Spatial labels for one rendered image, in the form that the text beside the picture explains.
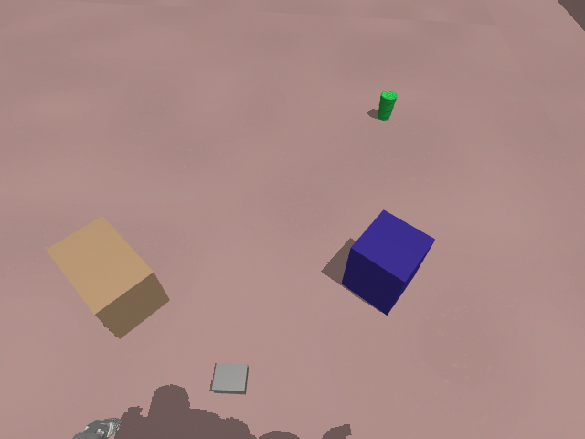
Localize left robot hand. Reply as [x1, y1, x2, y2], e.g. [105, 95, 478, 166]
[72, 418, 122, 439]

